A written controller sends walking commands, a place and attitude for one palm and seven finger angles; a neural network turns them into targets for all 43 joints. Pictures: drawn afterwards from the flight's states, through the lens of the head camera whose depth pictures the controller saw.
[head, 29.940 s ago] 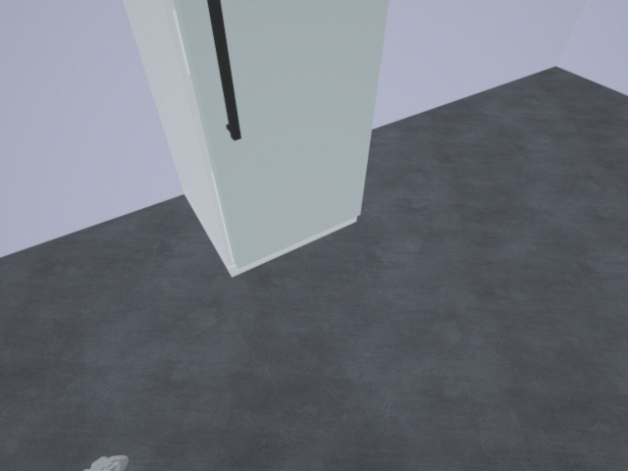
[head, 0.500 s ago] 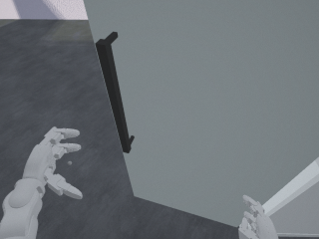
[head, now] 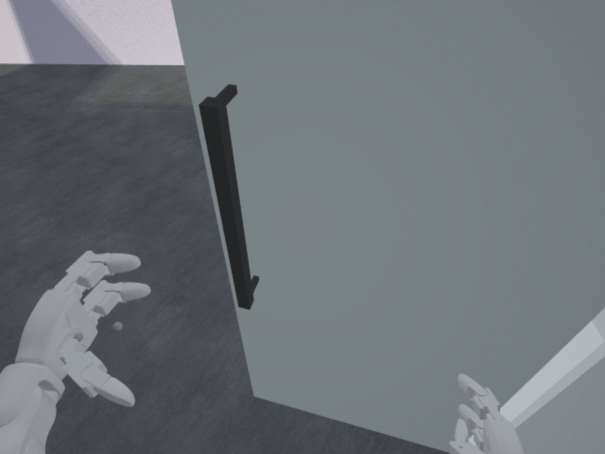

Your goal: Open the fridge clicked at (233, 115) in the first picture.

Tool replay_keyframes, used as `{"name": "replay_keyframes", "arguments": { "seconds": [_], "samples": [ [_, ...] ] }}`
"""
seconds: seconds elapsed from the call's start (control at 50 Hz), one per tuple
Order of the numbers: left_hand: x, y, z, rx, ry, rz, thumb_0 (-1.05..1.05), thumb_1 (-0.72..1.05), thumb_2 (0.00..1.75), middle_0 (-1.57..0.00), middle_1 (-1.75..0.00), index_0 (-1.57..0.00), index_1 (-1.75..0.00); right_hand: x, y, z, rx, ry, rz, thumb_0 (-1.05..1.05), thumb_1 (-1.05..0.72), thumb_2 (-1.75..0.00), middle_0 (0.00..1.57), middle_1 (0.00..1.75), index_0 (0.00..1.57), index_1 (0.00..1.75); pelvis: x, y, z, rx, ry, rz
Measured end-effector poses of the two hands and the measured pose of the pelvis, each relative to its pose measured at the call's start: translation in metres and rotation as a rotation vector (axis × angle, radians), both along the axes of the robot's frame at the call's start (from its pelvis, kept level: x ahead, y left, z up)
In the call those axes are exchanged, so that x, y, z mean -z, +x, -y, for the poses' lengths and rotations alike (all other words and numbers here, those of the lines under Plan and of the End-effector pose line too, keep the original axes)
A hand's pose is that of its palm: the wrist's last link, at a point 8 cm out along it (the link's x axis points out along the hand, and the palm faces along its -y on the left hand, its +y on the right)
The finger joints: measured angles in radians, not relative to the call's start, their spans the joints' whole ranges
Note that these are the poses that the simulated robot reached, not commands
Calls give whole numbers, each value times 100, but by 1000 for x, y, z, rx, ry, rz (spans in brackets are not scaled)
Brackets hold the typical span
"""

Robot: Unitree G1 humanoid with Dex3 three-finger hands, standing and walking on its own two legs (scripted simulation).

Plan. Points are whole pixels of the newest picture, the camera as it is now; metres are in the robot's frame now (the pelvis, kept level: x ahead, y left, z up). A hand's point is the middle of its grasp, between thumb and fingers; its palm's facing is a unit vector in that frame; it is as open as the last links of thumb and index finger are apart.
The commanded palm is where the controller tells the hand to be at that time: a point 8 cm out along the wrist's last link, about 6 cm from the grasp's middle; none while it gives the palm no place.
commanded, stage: draw the hand back to the body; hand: left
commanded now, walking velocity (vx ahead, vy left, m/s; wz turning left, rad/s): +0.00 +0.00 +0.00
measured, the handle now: (239, 218) +0.41 +0.13 +0.12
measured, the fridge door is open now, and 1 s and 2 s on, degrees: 74 74 74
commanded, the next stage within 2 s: step back with the hand held close in 1.24 s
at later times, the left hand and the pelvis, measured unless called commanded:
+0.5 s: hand (67, 322) +0.21 +0.26 +0.15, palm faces +0.42 -0.83 -0.36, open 12.4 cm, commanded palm +0.16 +0.30 +0.16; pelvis +0.00 +0.00 +0.02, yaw +1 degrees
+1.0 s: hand (32, 316) +0.19 +0.27 +0.19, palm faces +0.53 -0.75 -0.39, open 7.8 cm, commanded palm +0.14 +0.30 +0.20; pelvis +0.01 -0.01 +0.02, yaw +1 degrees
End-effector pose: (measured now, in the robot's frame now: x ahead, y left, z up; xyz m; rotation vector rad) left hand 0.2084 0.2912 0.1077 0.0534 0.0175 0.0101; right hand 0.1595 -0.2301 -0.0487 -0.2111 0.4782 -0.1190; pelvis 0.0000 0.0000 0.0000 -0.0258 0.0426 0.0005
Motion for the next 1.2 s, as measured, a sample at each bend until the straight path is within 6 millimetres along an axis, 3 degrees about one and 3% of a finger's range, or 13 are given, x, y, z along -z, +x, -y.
{"name": "replay_keyframes", "arguments": {
  "seconds": [0.14,0.2,0.36,0.58,0.9,1.04,1.2],
  "samples": [
    [-12,-30,-6,-74,29,43,-2,-53,20,-25,-114,-25,-114,-6,15,-14,-74,-20,25,1,-90,-90,20,30,20,30,-1,-3,-4,-24,-10,28],
    [-21,-33,-5,-91,84,60,-2,-50,22,-25,-112,-25,-112,-7,20,-20,-98,-26,30,1,-90,-90,20,30,20,30,-1,-5,-4,-30,-10,40],
    [-39,-36,-7,-359,256,93,-2,-29,32,-24,-100,-25,-100,-3,14,-28,-114,-13,-48,1,-90,-90,20,30,21,30,-9,-5,-3,-25,3,57],
    [-68,-46,-12,-443,386,134,-1,9,50,-23,-77,-24,-78,12,5,-17,-73,7,-162,1,-90,-90,20,30,21,30,-17,7,1,-19,10,80],
    [-93,-61,-10,-495,439,196,0,66,78,-22,-44,-22,-44,-2,32,0,-60,-8,-112,1,-90,-90,20,30,20,30,-21,13,11,-19,9,102],
    [-90,-65,-11,-516,423,186,1,82,86,-21,-34,-21,-34,-3,35,-5,-75,2,-108,1,-90,-90,20,30,20,30,-22,9,12,-22,11,108],
    [-84,-67,-9,-503,405,169,1,88,89,-21,-30,-21,-31,-1,25,-8,-75,1,-126,1,-90,-90,20,30,20,30,-22,7,11,-20,10,116]
  ]
}}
